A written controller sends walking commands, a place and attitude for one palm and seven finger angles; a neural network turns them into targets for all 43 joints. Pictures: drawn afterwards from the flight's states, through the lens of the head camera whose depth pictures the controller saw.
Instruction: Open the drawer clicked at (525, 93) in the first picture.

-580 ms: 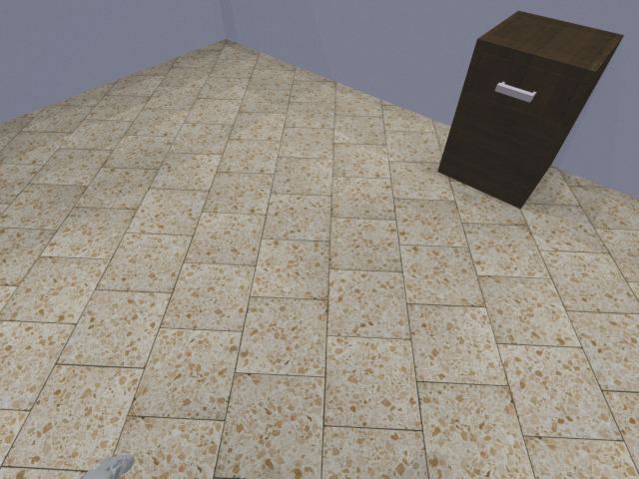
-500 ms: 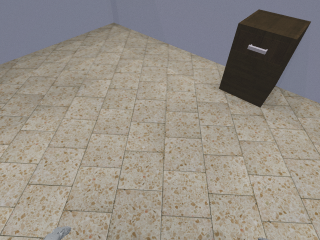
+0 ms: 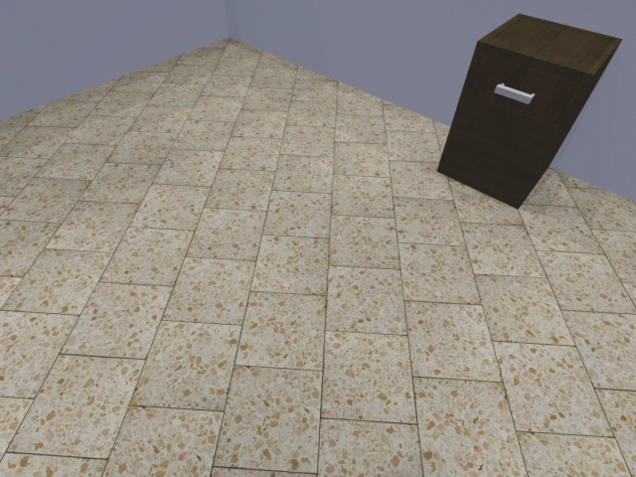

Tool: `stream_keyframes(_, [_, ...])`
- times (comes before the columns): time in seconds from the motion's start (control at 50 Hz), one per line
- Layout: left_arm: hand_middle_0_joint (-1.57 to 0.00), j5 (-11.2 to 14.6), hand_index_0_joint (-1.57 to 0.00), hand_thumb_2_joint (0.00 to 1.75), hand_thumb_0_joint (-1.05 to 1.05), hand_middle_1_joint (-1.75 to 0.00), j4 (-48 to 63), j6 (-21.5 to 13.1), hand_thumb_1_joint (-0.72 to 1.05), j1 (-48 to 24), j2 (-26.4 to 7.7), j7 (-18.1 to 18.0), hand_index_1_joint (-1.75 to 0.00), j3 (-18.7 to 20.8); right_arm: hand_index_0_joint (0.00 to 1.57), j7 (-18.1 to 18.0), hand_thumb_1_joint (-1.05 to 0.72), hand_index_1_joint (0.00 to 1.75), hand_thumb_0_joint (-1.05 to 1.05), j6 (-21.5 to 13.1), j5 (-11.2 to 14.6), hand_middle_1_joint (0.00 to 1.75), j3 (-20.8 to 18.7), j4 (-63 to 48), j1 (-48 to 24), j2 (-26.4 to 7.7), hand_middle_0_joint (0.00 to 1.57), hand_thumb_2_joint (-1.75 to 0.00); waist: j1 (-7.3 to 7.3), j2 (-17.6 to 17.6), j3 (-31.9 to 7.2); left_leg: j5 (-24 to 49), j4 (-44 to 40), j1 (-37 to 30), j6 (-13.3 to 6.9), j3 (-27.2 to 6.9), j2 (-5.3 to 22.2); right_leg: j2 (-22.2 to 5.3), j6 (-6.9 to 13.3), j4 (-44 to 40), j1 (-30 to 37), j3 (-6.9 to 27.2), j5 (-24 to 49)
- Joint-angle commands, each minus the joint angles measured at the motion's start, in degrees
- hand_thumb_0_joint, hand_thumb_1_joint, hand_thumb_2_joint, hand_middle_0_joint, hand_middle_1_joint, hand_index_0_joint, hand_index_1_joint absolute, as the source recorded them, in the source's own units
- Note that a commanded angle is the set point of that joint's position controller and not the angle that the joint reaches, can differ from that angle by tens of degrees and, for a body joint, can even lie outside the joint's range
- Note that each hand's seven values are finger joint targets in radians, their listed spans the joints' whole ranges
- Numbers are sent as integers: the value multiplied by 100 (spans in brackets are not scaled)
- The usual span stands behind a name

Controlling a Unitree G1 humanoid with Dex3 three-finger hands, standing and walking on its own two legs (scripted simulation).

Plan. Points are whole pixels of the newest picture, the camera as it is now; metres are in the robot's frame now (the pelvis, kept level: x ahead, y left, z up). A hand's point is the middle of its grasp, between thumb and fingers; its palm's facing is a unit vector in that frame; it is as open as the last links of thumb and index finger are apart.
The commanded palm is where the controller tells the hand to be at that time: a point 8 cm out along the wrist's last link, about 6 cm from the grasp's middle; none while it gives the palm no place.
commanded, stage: stand and wait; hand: left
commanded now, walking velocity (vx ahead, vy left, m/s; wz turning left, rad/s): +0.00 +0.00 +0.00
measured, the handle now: (515, 92) +1.55 -0.71 -0.25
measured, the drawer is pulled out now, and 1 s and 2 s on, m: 0.00 0.00 0.00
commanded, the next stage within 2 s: look at it before walking up in 0.30 s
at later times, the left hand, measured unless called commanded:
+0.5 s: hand out of the picture +0.07 +0.25 -0.15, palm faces -0.04 -0.94 -0.33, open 7.4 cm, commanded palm none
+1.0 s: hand out of the picture +0.08 +0.25 -0.15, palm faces -0.04 -0.94 -0.33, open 7.4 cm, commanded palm none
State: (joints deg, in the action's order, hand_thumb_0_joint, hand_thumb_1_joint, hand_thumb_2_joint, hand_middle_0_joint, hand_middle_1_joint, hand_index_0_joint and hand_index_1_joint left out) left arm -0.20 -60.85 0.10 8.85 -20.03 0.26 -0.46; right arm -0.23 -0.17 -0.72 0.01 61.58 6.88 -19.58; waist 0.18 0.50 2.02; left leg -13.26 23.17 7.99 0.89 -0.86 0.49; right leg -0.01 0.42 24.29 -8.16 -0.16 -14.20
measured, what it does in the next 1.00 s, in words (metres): stands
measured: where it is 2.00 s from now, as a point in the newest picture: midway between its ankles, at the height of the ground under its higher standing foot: (342, 463)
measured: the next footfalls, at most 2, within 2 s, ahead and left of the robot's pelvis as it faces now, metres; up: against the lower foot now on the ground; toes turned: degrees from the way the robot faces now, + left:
left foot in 1.82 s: +0.44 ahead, +0.00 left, +0.00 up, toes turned -14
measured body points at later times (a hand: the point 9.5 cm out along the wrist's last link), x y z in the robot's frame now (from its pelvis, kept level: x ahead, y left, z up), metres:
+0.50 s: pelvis -0.01 +0.00 +0.00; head -0.01 +0.00 +0.45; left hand +0.07 +0.29 -0.13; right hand +0.06 -0.30 -0.13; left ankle -0.01 +0.13 -0.74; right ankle -0.01 -0.11 -0.74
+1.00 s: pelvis +0.00 +0.00 +0.00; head +0.00 +0.00 +0.45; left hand +0.08 +0.30 -0.13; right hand +0.08 -0.30 -0.13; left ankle -0.01 +0.13 -0.74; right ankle -0.01 -0.11 -0.74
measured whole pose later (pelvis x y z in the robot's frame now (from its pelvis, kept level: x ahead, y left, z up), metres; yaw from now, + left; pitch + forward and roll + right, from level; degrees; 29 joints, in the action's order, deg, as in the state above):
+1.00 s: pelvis +0.00 +0.00 +0.00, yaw -1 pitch -2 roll +0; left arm -0.3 -62.3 -0.5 7.7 -19.8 0.2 -0.6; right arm 0.0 -0.6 -0.5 0.3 63.6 6.1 -19.5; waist 0.0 0.3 1.7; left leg -11.5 20.3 7.1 1.1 -0.4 0.9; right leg 0.3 0.5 21.4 -7.4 0.3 -12.3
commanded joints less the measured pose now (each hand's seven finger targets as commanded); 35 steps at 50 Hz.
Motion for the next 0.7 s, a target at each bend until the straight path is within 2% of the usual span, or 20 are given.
stream_keyframes(0.0, [-20, -28, -20, 90, 0, -30, 368, -147, 90, -393, -1174, -89, -30, 259, 20, -74, -90, 30, 0, -166, 18, 30, -229, -351, -350, -1153, 20, -90, -7, -36, -374, 911, -364, -22, -260, -451, 589, -679, 167, -478, -2, 619, 934])
stream_keyframes(0.2, [-20, -33, -20, 90, 0, -30, 256, -147, 90, -391, -1179, -79, -30, 240, 20, -56, -90, 30, 0, -167, 17, 30, -218, -206, -293, -1182, 20, -90, -13, -9, -253, 598, -499, 26, -247, -480, 601, -671, 156, -631, -152, 680, 488])
stream_keyframes(0.3, [-20, -36, -20, 90, 0, -30, 240, -160, 90, -369, -1167, -85, -30, 242, 20, -54, -90, 30, 0, -185, 16, 30, -218, -170, -273, -1184, 20, -90, -9, -19, -392, 766, -493, -52, -248, -482, 614, -674, 157, -594, -77, 678, 682])
stream_keyframes(0.38, [-20, -39, -20, 90, 0, -30, 227, -154, 90, -387, -1159, -79, -30, 241, 20, -51, -90, 30, 0, -185, 13, 30, -217, -149, -293, -1168, 20, -90, 2, -55, -240, 642, -547, 37, -243, -481, 611, -672, 144, -644, -144, 677, 547])
stream_keyframes(0.46, [-20, -39, -20, 90, 0, -30, 231, -154, 90, -399, -1162, -76, -30, 239, 20, -50, -90, 30, 0, -182, 13, 30, -209, -141, -250, -1178, 20, -90, -9, -25, -260, 612, -557, 43, -235, -492, 609, -664, 143, -651, -144, 690, 505])
stream_keyframes(0.62, [-20, -43, -20, 90, 0, -30, 229, -169, 90, -369, -1157, -84, -30, 242, 20, -47, -90, 30, 0, -182, 22, 30, -215, -136, -259, -1159, 20, -90, -12, -23, -352, 761, -514, -46, -235, -464, 620, -685, 147, -648, -94, 694, 721])
stream_keyframes(0.68, [-20, -36, -20, 90, 0, -30, 219, -182, 90, -359, -1170, -83, -30, 235, 20, -54, -90, 30, 0, -189, 22, 30, -207, -135, -252, -1181, 20, -90, -25, -48, -455, 960, -476, -116, -224, -453, 625, -695, 158, -613, -12, 701, 1007])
